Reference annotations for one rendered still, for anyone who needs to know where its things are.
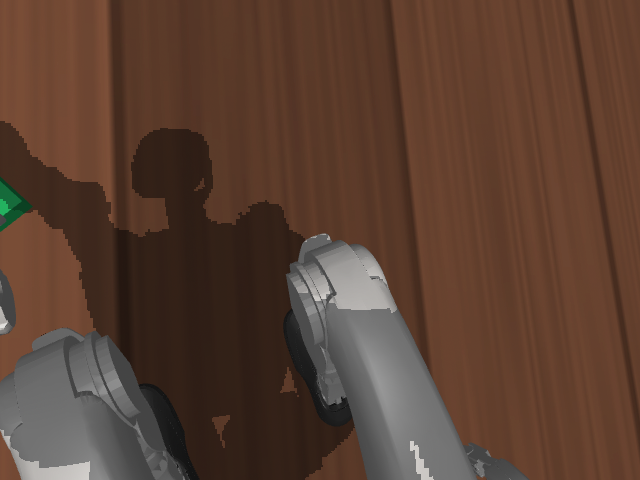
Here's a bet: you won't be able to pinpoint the left robot foot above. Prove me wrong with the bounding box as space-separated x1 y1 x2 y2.
139 383 200 480

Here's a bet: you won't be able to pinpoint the left robot arm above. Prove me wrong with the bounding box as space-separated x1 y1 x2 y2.
0 269 16 335

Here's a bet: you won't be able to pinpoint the right robot hand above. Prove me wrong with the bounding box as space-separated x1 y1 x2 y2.
463 442 530 480

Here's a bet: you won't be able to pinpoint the right robot foot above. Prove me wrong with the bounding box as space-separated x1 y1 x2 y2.
283 309 352 427

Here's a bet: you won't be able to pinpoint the small box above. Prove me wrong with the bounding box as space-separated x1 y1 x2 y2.
0 177 33 232

